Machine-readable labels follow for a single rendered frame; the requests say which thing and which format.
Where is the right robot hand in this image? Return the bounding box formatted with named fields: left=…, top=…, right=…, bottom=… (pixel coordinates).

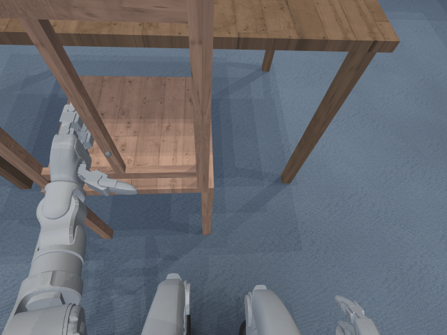
left=335, top=295, right=381, bottom=335

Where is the right robot thigh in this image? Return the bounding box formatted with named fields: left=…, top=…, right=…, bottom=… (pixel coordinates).
left=244, top=290, right=302, bottom=335

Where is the right robot shin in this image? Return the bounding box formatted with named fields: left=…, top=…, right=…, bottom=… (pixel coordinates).
left=246, top=285, right=267, bottom=335

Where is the left robot forearm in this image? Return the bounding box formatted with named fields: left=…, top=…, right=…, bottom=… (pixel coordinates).
left=1, top=181, right=87, bottom=335

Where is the chair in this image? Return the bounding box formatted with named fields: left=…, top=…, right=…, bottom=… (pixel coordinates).
left=0, top=0, right=214, bottom=239

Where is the table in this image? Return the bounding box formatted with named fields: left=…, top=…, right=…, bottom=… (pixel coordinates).
left=0, top=0, right=400, bottom=189

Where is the left robot upper arm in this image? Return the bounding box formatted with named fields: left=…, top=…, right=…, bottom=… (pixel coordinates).
left=5, top=303, right=88, bottom=335

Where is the left robot hand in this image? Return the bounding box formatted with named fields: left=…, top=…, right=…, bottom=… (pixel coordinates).
left=50, top=104, right=138, bottom=196

